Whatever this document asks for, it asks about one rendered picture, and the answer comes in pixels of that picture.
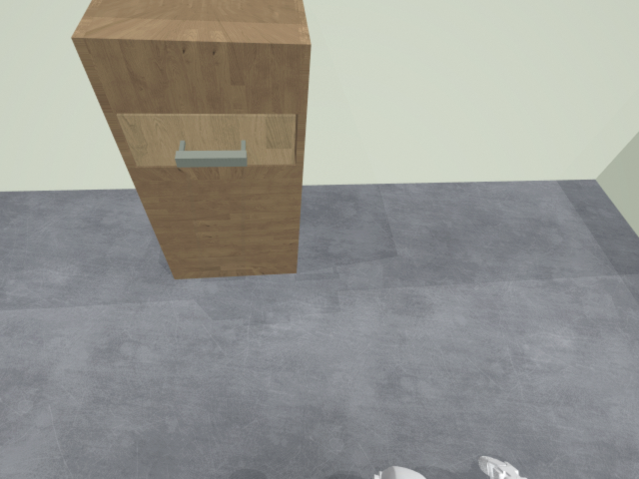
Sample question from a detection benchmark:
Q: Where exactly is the robot right hand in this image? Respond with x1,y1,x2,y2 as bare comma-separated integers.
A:
478,456,527,479

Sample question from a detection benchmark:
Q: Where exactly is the drawer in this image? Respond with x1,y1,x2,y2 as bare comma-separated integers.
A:
117,114,296,167

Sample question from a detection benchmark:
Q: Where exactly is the cabinet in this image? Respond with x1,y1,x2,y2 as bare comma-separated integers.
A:
71,0,312,279

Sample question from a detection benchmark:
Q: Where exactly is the handle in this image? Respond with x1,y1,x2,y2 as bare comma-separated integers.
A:
175,141,248,168

